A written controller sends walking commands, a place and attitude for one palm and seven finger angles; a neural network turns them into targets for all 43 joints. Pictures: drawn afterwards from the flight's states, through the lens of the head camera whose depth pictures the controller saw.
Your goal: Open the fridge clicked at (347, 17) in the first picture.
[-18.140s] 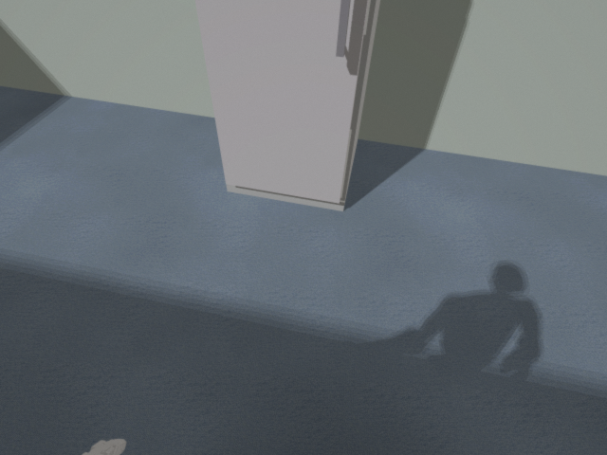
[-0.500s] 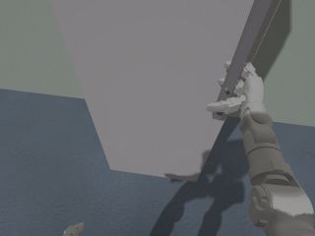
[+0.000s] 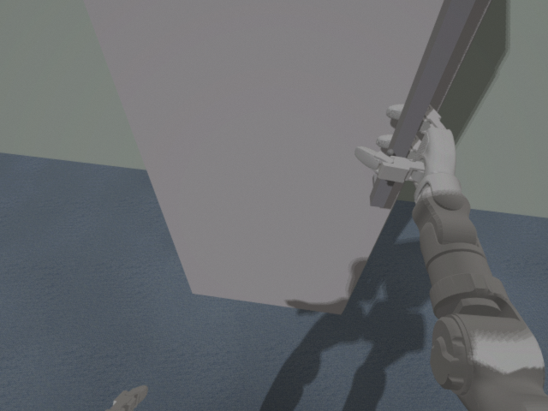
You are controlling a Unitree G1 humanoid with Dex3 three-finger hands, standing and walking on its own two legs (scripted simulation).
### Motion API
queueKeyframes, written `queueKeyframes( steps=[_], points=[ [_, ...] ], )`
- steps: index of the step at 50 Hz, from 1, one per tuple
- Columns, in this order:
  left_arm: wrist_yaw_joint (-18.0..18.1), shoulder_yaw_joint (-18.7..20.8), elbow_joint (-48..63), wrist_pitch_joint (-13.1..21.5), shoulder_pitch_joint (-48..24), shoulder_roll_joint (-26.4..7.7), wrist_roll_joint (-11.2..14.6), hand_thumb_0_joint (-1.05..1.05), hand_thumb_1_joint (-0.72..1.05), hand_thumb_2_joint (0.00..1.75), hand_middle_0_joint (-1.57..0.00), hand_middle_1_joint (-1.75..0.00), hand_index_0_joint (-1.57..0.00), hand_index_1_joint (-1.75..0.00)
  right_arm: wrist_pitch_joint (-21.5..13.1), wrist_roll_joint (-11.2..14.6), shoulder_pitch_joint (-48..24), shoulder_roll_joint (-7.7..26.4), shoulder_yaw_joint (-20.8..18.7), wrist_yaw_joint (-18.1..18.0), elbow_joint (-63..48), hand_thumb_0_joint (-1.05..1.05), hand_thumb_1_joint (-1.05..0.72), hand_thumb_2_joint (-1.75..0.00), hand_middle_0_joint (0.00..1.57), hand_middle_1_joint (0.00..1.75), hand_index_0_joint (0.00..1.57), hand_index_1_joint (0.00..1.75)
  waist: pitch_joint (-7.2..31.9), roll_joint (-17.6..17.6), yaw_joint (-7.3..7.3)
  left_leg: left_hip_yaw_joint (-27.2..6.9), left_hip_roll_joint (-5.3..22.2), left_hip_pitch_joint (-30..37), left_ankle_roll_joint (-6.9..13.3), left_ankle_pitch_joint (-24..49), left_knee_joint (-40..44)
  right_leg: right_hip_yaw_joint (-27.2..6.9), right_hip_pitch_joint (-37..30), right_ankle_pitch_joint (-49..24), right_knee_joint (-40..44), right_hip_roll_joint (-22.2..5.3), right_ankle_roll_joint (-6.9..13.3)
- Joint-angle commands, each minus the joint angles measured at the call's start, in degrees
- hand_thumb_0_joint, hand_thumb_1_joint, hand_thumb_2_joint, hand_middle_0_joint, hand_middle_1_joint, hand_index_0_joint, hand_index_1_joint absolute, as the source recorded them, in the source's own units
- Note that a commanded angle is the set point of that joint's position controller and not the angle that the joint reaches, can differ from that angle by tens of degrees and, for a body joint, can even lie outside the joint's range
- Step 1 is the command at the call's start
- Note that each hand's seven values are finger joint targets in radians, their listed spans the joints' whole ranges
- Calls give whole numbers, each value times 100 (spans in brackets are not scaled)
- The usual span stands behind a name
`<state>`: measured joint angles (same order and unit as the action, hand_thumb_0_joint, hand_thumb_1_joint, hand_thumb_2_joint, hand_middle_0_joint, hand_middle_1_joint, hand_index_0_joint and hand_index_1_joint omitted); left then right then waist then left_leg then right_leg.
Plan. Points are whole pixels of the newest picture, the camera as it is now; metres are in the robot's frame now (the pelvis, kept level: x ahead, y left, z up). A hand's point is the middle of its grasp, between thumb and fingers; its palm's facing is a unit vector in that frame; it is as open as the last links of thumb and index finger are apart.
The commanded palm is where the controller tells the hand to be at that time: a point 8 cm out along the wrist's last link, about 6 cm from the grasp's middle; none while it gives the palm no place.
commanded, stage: grip the handle and tug to test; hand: right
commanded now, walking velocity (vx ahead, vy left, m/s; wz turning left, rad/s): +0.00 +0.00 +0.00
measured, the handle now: (421, 77) +0.52 -0.14 +0.24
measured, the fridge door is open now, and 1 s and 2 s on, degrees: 0 0 23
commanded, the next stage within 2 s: pull the door a little, standing still in 1.00 s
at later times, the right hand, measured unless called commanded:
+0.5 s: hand (390, 151) +0.46 -0.11 +0.16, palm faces +0.04 +1.00 +0.00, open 5.8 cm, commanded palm +0.44 -0.16 +0.15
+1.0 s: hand (389, 153) +0.46 -0.11 +0.15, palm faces +0.03 +1.00 +0.02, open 5.9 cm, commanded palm +0.40 -0.17 +0.15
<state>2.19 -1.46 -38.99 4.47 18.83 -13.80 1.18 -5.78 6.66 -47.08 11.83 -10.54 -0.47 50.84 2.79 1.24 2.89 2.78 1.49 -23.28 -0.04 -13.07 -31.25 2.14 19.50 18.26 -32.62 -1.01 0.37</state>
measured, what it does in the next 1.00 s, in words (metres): stands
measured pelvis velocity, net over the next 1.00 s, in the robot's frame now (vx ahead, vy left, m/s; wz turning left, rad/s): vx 0.01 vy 0.00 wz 0.04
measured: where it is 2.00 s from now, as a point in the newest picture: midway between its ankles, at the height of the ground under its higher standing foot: outside the picture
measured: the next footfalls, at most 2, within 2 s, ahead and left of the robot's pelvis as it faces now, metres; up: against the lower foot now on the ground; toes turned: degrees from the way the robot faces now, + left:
none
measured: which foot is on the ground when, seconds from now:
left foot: down 0.00-1.00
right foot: down 0.00-1.00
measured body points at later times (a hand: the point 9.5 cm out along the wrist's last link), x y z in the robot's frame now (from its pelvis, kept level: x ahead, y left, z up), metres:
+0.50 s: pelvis +0.00 +0.00 +0.00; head +0.03 +0.01 +0.45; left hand +0.08 +0.25 -0.12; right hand +0.45 -0.17 +0.16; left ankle +0.03 +0.12 -0.73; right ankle -0.02 -0.11 -0.73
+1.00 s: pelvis +0.01 +0.00 +0.00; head +0.03 +0.01 +0.45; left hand +0.08 +0.25 -0.11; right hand +0.45 -0.17 +0.16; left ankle +0.03 +0.12 -0.73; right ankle -0.02 -0.11 -0.73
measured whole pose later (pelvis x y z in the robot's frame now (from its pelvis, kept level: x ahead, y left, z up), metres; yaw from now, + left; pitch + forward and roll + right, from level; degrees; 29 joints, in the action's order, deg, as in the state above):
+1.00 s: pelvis +0.01 +0.00 +0.00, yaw +2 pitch +5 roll +0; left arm 1.4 -0.8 -36.8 3.9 20.3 -14.2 1.7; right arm -4.0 7.8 -39.4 12.1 -12.6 0.0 41.3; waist 3.6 1.8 3.3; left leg 0.7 0.4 -22.6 0.0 -13.0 -30.4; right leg 4.2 17.7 18.8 -31.4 -1.9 0.3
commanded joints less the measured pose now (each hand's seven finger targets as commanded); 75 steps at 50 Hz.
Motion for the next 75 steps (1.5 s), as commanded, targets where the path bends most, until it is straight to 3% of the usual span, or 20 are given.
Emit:
queueKeyframes(
  steps=[1,3,9,13,14,16,19,23,29,40,47,50,51,55,56,58,59,63,66,75],
  points=[
    [22,262,612,222,81,-726,32,0,90,90,-20,-30,-20,-30,-467,-17,-3081,662,105,81,-1364,0,-53,-74,41,135,41,135,1909,-80,119,-83,-180,1111,188,1628,168,-129,-414,-1508,389,89,67],
    [31,286,592,220,138,-772,20,0,90,90,-20,-30,-20,-30,-470,4,-2974,869,-106,40,-1211,0,-62,-78,42,136,42,136,1889,-429,94,-65,-198,1189,180,1606,181,-155,-323,-1484,399,74,87],
    [-1,299,596,238,134,-748,28,0,90,90,-20,-30,-20,-30,-516,-13,-2975,766,6,63,-1373,0,-90,-90,45,140,45,140,2033,-157,82,-80,-195,1165,190,1705,141,-148,-442,-1620,365,76,72],
    [20,295,600,223,160,-796,26,0,90,90,-20,-30,-20,-30,-476,0,-2930,896,-103,84,-1200,0,-90,-90,45,140,45,140,1900,-435,76,-82,-200,1230,183,1629,179,-137,-286,-1469,390,82,99],
    [15,285,606,219,117,-762,40,0,90,90,-20,-30,-20,-30,-473,0,-3048,799,11,96,-1278,0,-90,-90,45,140,45,140,1887,-195,121,-102,-188,1154,172,1602,191,-110,-321,-1406,391,94,96],
    [30,270,572,206,140,-771,40,0,90,90,-20,-30,-20,-30,-440,-22,-3057,829,-7,84,-1025,0,-90,-90,45,140,45,140,1684,-420,139,-85,-188,1090,168,1418,222,-139,-174,-1206,427,96,100],
    [34,280,581,219,152,-760,34,0,90,90,-20,-30,-20,-30,-493,-49,-3188,911,-60,77,-1116,0,-90,-90,45,140,45,140,1864,-139,107,-104,-176,1077,184,1416,199,-148,-284,-1276,398,104,93],
    [48,265,545,223,197,-777,21,0,90,90,-20,-30,-20,-30,-498,-62,-3288,819,17,71,-802,0,-90,-90,45,140,45,140,1697,-375,197,-87,-180,955,164,1258,226,-163,-190,-1108,396,102,107],
    [39,250,520,254,243,-783,25,0,90,90,-20,-30,-20,-30,-611,-57,-3574,899,15,100,-666,0,-90,-90,45,140,45,140,1754,-313,247,-104,-167,878,161,1119,203,-198,-114,-957,382,115,103],
    [-17,281,781,244,100,-793,51,0,90,90,-20,-30,-20,-30,-599,98,-2354,1093,-371,204,-1216,0,-90,-90,45,140,45,140,1991,-439,-106,-115,-197,1403,192,1536,148,-65,-74,-1269,420,93,105],
    [-65,325,1008,214,-159,-734,78,0,90,90,-20,-30,-20,-30,-313,167,-1222,842,-307,218,-2452,0,-90,-90,45,140,45,140,2137,-231,-341,-106,-202,1765,209,2143,127,67,-354,-1943,452,40,85],
    [-58,326,1019,159,-211,-745,83,0,90,90,-20,-30,-20,-30,-92,171,-882,955,-422,171,-2804,0,-90,-90,45,140,45,140,2009,-367,-375,-94,-194,1912,193,2364,168,92,-349,-2118,502,24,87],
    [-58,326,1061,146,-267,-713,92,0,90,90,-20,-30,-20,-30,-7,180,-856,697,-206,184,-2977,0,-90,-90,45,140,45,140,1988,-293,-340,-82,-193,1882,186,2421,180,109,-442,-2203,507,17,86],
    [-54,358,1084,94,-336,-645,76,0,90,90,-20,-30,-20,-30,243,143,-485,596,-166,87,-3703,0,-90,-90,45,140,45,140,2210,-106,-415,-72,-178,2018,182,2931,140,112,-809,-3042,440,-22,58],
    [-31,345,1013,58,-306,-671,69,0,90,90,-20,-30,-20,-30,317,105,-758,779,-225,56,-3707,0,-90,-90,45,140,45,140,2162,-93,-326,-74,-179,1965,174,3013,162,96,-865,-3114,421,-25,50],
    [26,343,936,-12,-282,-670,53,0,90,90,-20,-30,-20,-30,468,67,-1233,645,-49,-27,-3560,0,-90,-90,45,140,45,140,1910,-381,-138,-50,-191,1822,140,2919,245,67,-852,-2930,423,-30,70],
    [38,343,931,-30,-289,-648,48,0,90,90,-20,-30,-20,-30,526,53,-1220,609,-45,-57,-3534,0,-90,-90,45,140,45,140,1888,-324,-156,-41,-191,1798,145,2871,244,44,-839,-2889,450,-22,67],
    [20,319,1012,-57,-420,-600,32,0,90,90,-20,-30,-20,-30,610,47,-683,433,41,-58,-3863,0,-90,-90,45,140,45,140,2205,-34,-337,-38,-154,1973,183,3105,194,49,-1127,-3449,399,-20,20],
    [-29,310,1117,-65,-527,-561,18,0,90,90,-20,-30,-20,-30,631,113,-158,282,88,-12,-4224,0,-90,-90,45,140,45,140,2292,-175,-445,-12,-148,2143,179,3401,146,53,-1200,-3780,407,-42,1],
    [-140,231,1586,-233,-1109,-448,37,0,90,90,-20,-30,-20,-30,1036,177,2076,-4,422,85,-6227,0,-90,-90,45,140,45,140,1922,-341,-677,10,-80,2568,187,3572,209,90,-1166,-3691,579,-57,20]
  ],
)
